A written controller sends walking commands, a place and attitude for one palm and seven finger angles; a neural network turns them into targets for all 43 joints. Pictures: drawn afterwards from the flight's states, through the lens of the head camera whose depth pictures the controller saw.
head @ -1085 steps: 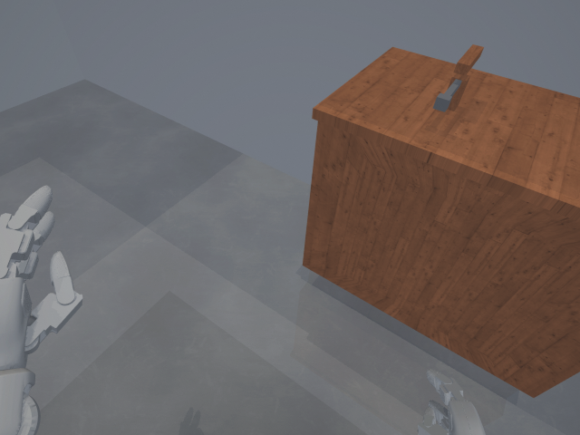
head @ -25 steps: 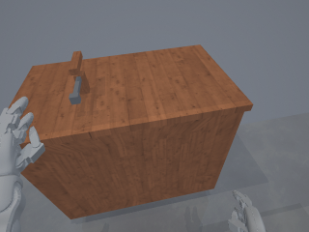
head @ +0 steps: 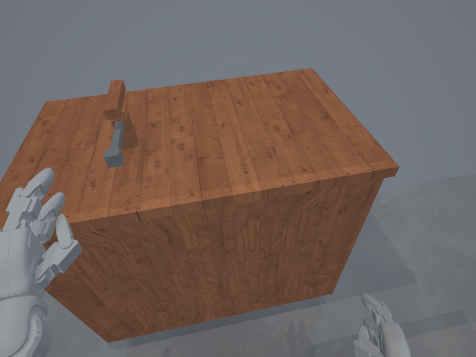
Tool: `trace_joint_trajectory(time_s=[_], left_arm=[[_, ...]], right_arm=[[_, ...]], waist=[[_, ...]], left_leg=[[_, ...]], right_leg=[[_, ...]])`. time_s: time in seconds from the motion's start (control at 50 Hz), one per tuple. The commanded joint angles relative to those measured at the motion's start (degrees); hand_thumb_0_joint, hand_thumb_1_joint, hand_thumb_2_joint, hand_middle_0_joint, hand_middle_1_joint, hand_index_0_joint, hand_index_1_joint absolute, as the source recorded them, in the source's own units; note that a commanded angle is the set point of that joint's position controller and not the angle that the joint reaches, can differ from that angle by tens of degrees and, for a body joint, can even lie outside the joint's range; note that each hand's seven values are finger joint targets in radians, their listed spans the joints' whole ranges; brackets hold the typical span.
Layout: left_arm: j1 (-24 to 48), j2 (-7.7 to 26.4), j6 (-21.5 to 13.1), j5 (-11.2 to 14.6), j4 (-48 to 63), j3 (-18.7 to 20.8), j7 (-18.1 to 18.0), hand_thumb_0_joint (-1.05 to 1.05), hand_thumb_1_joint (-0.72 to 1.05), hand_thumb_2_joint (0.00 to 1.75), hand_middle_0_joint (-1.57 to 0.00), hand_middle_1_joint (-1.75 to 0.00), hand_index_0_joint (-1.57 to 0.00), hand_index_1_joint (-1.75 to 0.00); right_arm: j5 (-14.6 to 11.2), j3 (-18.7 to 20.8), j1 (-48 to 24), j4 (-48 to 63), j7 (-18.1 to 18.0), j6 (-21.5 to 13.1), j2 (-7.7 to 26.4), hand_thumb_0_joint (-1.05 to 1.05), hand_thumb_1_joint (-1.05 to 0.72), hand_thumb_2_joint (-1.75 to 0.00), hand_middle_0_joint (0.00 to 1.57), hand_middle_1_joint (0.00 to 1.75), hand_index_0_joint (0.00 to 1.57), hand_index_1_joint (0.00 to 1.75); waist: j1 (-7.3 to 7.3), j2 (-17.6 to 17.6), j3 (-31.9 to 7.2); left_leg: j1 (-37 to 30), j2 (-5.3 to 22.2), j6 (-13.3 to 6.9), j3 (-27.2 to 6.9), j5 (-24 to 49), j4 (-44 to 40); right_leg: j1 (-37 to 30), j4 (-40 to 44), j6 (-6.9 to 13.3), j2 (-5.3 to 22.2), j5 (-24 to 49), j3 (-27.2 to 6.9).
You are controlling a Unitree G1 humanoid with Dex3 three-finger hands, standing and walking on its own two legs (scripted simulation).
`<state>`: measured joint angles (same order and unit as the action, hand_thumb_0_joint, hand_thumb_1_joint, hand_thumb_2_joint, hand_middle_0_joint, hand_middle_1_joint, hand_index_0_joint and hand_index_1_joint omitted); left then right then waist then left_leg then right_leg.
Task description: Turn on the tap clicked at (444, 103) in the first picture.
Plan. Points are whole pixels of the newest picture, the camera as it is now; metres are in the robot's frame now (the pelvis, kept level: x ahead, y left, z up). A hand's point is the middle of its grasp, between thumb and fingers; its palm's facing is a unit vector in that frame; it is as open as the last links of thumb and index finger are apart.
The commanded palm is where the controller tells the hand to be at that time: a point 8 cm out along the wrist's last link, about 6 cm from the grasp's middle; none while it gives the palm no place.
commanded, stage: turn the palm inward beside the body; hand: left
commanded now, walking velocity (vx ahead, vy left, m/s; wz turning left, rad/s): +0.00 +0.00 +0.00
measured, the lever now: (114, 157) +0.43 +0.32 +0.11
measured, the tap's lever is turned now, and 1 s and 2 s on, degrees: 0 0 0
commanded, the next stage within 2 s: reach beside the lever's end, fingers flat in 1.10 s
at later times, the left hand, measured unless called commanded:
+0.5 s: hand (63, 267) +0.17 +0.25 +0.16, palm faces +0.49 -0.86 -0.12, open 7.4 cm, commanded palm +0.11 +0.28 +0.17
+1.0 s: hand (80, 269) +0.17 +0.22 +0.16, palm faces +0.50 -0.86 -0.11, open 7.4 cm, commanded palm +0.11 +0.26 +0.17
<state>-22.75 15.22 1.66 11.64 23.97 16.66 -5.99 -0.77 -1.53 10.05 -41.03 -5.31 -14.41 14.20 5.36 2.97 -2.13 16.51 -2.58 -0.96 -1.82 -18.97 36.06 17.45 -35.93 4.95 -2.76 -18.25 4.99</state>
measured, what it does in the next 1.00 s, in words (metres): stands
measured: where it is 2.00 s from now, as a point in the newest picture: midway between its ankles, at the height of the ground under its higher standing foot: outside the picture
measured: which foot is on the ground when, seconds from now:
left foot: down 0.00-1.00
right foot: down 0.00-1.00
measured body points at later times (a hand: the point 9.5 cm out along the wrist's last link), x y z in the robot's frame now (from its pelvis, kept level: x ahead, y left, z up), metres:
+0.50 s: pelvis -0.02 +0.01 +0.00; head -0.05 -0.01 +0.45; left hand +0.14 +0.29 +0.17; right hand +0.20 -0.18 -0.06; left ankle +0.00 +0.11 -0.72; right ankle +0.01 -0.06 -0.72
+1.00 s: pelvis -0.01 -0.01 +0.01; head -0.05 -0.04 +0.45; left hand +0.14 +0.26 +0.17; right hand +0.21 -0.21 -0.07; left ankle +0.00 +0.11 -0.72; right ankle +0.01 -0.06 -0.72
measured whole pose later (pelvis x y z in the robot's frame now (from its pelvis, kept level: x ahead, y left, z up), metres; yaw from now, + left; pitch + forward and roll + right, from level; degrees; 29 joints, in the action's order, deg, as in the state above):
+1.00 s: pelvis -0.01 -0.01 +0.01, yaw +1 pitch -4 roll +0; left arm -25.2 11.3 13.0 13.1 29.6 12.9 -10.5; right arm -1.2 -3.3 8.4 -40.6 -5.5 -13.6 12.9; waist 5.9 4.4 -1.8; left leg 12.0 -1.6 -0.1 -3.0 -16.7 33.0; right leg 12.0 -31.2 5.7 -3.8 -15.4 6.0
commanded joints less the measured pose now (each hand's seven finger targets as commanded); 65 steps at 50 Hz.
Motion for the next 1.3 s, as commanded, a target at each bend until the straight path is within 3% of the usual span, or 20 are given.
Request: trace_joint_trajectory(time_s=[0.0, 0.1, 0.14, 0.2, 0.36, 0.44, 0.48, 0.56, 0.7, 0.74, 0.8, 0.84, 0.92, 0.96, 0.98, 1.1, 1.16, 1.18, 1.26, 1.28], left_arm=[[4.1, 9.3, -3.1, 0.3, 14.5, 6.4, -1.9, 0.00, 0.90, 0.90, -0.20, -0.30, -0.20, -0.30], [4.4, 6.5, -1.1, -0.1, 15.2, 3.4, -2.9, 0.00, 0.90, 0.90, -0.20, -0.30, -0.20, -0.30], [4.6, 6.6, -0.4, -0.2, 15.2, 3.3, -3.1, 0.00, 0.90, 0.90, -0.20, -0.30, -0.20, -0.30], [6.2, 5.7, 1.0, -0.6, 16.5, 1.7, -3.2, 0.00, 0.90, 0.90, -0.20, -0.30, -0.20, -0.30], [6.2, 5.5, 3.2, -0.6, 17.8, 1.2, -4.0, 0.00, 0.90, 0.90, -0.20, -0.30, -0.20, -0.30], [5.0, 4.7, 4.4, -0.2, 18.2, 1.0, -4.3, 0.00, 0.90, 0.90, -0.20, -0.30, -0.20, -0.30], [4.6, 5.1, 4.7, -0.3, 19.2, 1.4, -4.7, 0.00, 0.90, 0.90, -0.20, -0.30, -0.20, -0.30], [4.9, 4.2, 5.6, 0.5, 18.7, 0.9, -4.8, 0.00, 0.90, 0.90, -0.20, -0.30, -0.20, -0.30], [5.5, 3.6, 7.2, 1.0, 18.9, 0.4, -4.7, 0.00, 0.90, 0.90, -0.20, -0.30, -0.20, -0.30], [4.7, 4.2, 7.2, 1.1, 18.5, 0.9, -4.7, 0.00, 0.90, 0.90, -0.20, -0.30, -0.20, -0.30], [5.1, 3.9, 7.1, 0.8, 19.2, 0.4, -4.6, 0.00, 0.90, 0.90, -0.20, -0.30, -0.20, -0.30], [4.7, 4.1, 7.1, 1.0, 18.1, 0.8, -4.7, 0.00, 0.90, 0.90, -0.20, -0.30, -0.20, -0.30], [4.9, 4.2, 7.2, 1.2, 18.3, 1.1, -5.0, 0.00, 0.90, 0.90, -0.20, -0.30, -0.20, -0.30], [4.6, 4.4, 7.1, 1.0, 18.8, 1.3, -5.2, 0.00, 0.90, 0.90, -0.20, -0.30, -0.20, -0.30], [4.6, 5.0, 7.2, 0.8, 19.3, 1.8, -5.3, 0.00, 0.90, 0.90, -0.20, -0.30, -0.20, -0.30], [3.3, 3.9, 6.6, 1.3, 18.7, 1.1, -4.9, 0.00, 0.90, 0.90, -0.20, -0.30, -0.20, -0.30], [3.7, 4.6, 6.6, 1.4, 18.4, 1.8, -4.9, 0.00, 0.90, 0.90, -0.20, -0.30, -0.20, -0.30], [3.9, 5.2, 6.7, 1.4, 19.0, 2.4, -5.0, 0.00, 0.90, 0.90, -0.20, -0.30, -0.20, -0.30], [6.0, 6.7, 7.1, 1.9, 14.5, 5.1, -5.1, 0.00, 0.90, 0.90, -0.20, -0.30, -0.20, -0.30], [7.2, 7.2, 7.2, 1.8, 14.0, 5.6, -5.1, 0.00, 0.90, 0.90, -0.20, -0.30, -0.20, -0.30]], right_arm=[[0.2, 1.4, -7.7, 10.2, -0.3, -3.7, 5.1, 0.00, -0.90, -0.90, 0.20, 0.30, 0.20, 0.30], [0.0, 0.9, -8.5, 10.4, -0.1, -3.4, 4.9, 0.00, -0.90, -0.90, 0.20, 0.30, 0.20, 0.30], [0.2, 0.8, -8.8, 10.5, -0.3, -3.3, 5.0, 0.00, -0.90, -0.90, 0.20, 0.30, 0.20, 0.30], [0.0, 0.4, -9.8, 10.7, -0.5, -2.9, 4.5, 0.00, -0.90, -0.90, 0.20, 0.30, 0.20, 0.30], [0.1, -0.3, -11.5, 11.0, -1.0, -2.7, 4.1, 0.00, -0.90, -0.90, 0.20, 0.30, 0.20, 0.30], [0.1, -0.4, -11.8, 11.0, -0.9, -2.6, 3.9, 0.00, -0.90, -0.90, 0.20, 0.30, 0.20, 0.30], [-0.1, -0.4, -12.0, 11.1, -0.6, -2.7, 4.0, 0.00, -0.90, -0.90, 0.20, 0.30, 0.20, 0.30], [0.0, -0.3, -12.0, 10.8, -0.7, -2.5, 4.0, 0.00, -0.90, -0.90, 0.20, 0.30, 0.20, 0.30], [-0.3, -0.4, -12.5, 10.8, -0.9, -2.6, 3.7, 0.00, -0.90, -0.90, 0.20, 0.30, 0.20, 0.30], [-0.1, -0.2, -12.3, 10.8, -0.9, -2.6, 3.8, 0.00, -0.90, -0.90, 0.20, 0.30, 0.20, 0.30], [-0.3, -0.3, -12.4, 11.0, -0.8, -2.6, 3.5, 0.00, -0.90, -0.90, 0.20, 0.30, 0.20, 0.30], [-0.2, -0.3, -12.3, 10.8, -0.8, -2.6, 3.6, 0.00, -0.90, -0.90, 0.20, 0.30, 0.20, 0.30], [-0.3, -0.1, -12.7, 10.8, -0.7, -2.7, 3.5, 0.00, -0.90, -0.90, 0.20, 0.30, 0.20, 0.30], [-0.2, 0.0, -12.5, 10.8, -0.5, -2.6, 3.5, 0.00, -0.90, -0.90, 0.20, 0.30, 0.20, 0.30], [-0.3, 0.0, -12.4, 10.8, -0.4, -2.7, 3.6, 0.00, -0.90, -0.90, 0.20, 0.30, 0.20, 0.30], [-0.3, 0.0, -11.5, 11.0, -0.4, -2.6, 3.5, 0.00, -0.90, -0.90, 0.20, 0.30, 0.20, 0.30], [-0.2, 0.2, -11.4, 11.0, -0.6, -2.6, 3.8, 0.00, -0.90, -0.90, 0.20, 0.30, 0.20, 0.30], [-0.4, 0.3, -11.6, 11.1, -0.5, -2.7, 3.8, 0.00, -0.90, -0.90, 0.20, 0.30, 0.20, 0.30], [-0.4, 0.5, -11.5, 10.1, -0.9, -1.9, 3.7, 0.00, -0.90, -0.90, 0.20, 0.30, 0.20, 0.30], [-0.6, 0.5, -11.6, 9.8, -0.8, -1.9, 3.8, 0.00, -0.90, -0.90, 0.20, 0.30, 0.20, 0.30]], waist=[[0.88, -1.6, -8.1], [0.35, 0.4, -4.9], [0.19, -2.1, -4.0], [0.05, 0.5, -3.5], [0.43, 0.3, -1.4], [0.54, -0.5, -1.3], [0.73, 1.7, -1.6], [0.41, -1.3, -1.4], [0.40, 0.3, -0.9], [0.46, -2.4, -1.3], [0.47, -0.2, -1.1], [0.41, -2.8, -0.6], [0.41, -1.8, -0.6], [0.56, -2.0, -1.7], [0.68, 0.5, -1.9], [0.49, -2.5, -2.5], [0.34, -4.5, -2.6], [0.49, -2.2, -3.0], [0.05, -5.0, -2.1], [0.13, -3.4, -1.5]], left_leg=[[-0.9, 1.2, -0.5, -1.3, 14.8, -5.3], [-1.2, 1.7, 0.3, -1.9, 12.8, -6.7], [-1.1, 1.9, 0.3, -2.4, 11.2, -7.2], [-1.4, 1.8, 0.3, -2.4, 8.5, -8.1], [-0.7, 1.7, 0.0, -3.1, 1.6, -10.1], [-0.8, 1.6, 0.0, -3.0, 2.1, -10.3], [-1.1, 1.5, 0.1, -2.7, 2.9, -10.2], [-1.1, 1.5, -0.2, -2.6, 4.2, -9.6], [-1.2, 1.1, -0.5, -2.2, 3.7, -9.5], [-1.1, 1.1, -0.8, -1.9, 4.7, -8.7], [-1.5, 1.0, -0.8, -1.5, 4.8, -8.5], [-0.8, 1.0, -0.9, -1.6, 4.2, -8.1], [-0.5, 1.0, -0.8, -1.3, 4.3, -7.0], [-0.7, 1.0, -0.8, -1.2, 5.5, -6.5], [-1.0, 1.0, -0.7, -1.1, 5.9, -6.5], [-0.4, 0.9, -0.9, -1.2, 7.4, -6.2], [-0.2, 0.9, -1.0, -1.3, 7.0, -5.6], [-0.6, 0.9, -0.9, -1.2, 7.5, -5.4], [1.4, 1.1, -0.6, -1.3, 5.8, -4.8], [1.3, 1.0, -0.6, -1.5, 6.1, -4.8]], right_leg=[[-6.3, 5.1, -3.9, 3.3, 15.7, -3.4], [-4.1, 5.8, -3.5, 2.6, 10.7, -2.2], [-3.8, 6.3, -3.5, 2.3, 9.0, -2.1], [-3.6, 7.2, -3.3, 2.5, 5.9, -2.4], [-4.1, 9.4, -3.3, 2.5, 0.3, -2.8], [-5.1, 10.0, -3.3, 2.6, 0.5, -2.8], [-5.5, 10.1, -3.2, 2.6, 1.2, -2.9], [-5.7, 10.7, -3.5, 2.7, 2.0, -3.1], [-6.3, 12.1, -3.6, 3.2, 0.9, -4.3], [-6.7, 12.7, -3.9, 3.5, 1.8, -5.1], [-6.6, 13.0, -3.9, 3.7, 1.5, -5.4], [-6.4, 13.7, -4.2, 3.9, 0.3, -6.1], [-6.6, 14.8, -4.6, 4.8, -0.4, -7.8], [-7.2, 14.4, -4.8, 5.1, 1.8, -8.1], [-7.1, 14.0, -4.6, 4.9, 2.8, -7.9], [-7.8, 12.5, -5.2, 5.0, 7.5, -7.6], [-7.6, 13.0, -5.6, 5.3, 7.5, -8.3], [-7.7, 12.9, -5.5, 5.4, 8.2, -8.5], [-7.6, 14.0, -6.3, 6.3, 6.3, -10.4], [-7.1, 14.1, -5.9, 6.1, 5.9, -10.2]])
